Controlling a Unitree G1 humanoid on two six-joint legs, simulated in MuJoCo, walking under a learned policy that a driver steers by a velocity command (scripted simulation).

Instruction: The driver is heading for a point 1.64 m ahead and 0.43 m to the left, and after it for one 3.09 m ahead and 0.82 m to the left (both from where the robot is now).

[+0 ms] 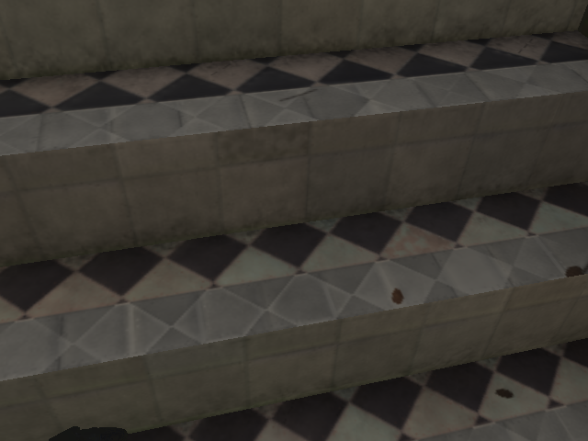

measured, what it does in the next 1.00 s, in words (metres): goes down, turning left: right foot 0.22 m lower, then left foot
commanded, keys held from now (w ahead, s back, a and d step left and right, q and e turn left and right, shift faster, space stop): w+shift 0.06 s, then w+q+shift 0.80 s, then w+e+shift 0.14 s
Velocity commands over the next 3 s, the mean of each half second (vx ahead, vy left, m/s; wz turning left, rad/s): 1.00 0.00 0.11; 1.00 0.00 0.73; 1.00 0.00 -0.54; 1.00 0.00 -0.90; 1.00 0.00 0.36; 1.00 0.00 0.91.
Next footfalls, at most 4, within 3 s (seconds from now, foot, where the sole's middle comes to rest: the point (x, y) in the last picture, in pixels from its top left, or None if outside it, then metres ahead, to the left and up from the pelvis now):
0.20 right None -0.02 -0.08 -0.89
0.98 left None -0.14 0.35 -0.89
1.52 right None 0.09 0.22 -0.67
1.98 left None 0.28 0.41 -0.45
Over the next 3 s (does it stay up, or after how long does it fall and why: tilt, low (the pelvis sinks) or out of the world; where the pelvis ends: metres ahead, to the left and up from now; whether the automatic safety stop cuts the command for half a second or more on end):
stays up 0.46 0.24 0.50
